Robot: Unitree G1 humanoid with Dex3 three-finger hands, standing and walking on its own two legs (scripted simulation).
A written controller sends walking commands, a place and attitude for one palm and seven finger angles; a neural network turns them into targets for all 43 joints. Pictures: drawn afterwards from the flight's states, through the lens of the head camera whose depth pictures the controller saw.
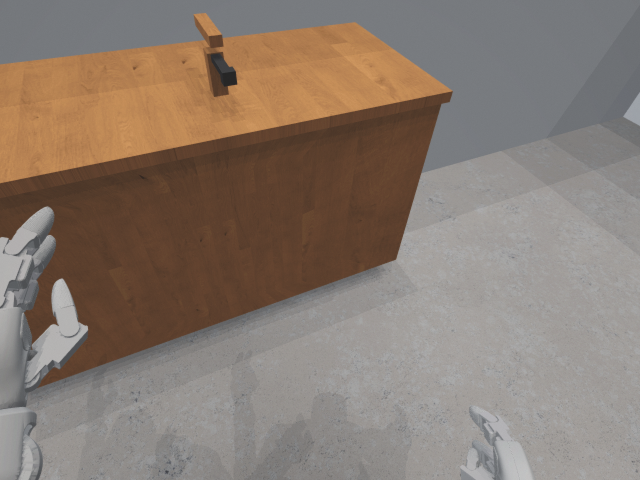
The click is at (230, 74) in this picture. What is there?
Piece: tap's lever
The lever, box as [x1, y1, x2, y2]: [219, 67, 236, 86]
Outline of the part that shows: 219,68 221,81 224,86 236,84 235,71 232,67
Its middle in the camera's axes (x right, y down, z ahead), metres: -0.19 -0.33 +0.80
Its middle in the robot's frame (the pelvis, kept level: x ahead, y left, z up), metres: +0.82 +0.25 +0.11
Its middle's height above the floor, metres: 0.89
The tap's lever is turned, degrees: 0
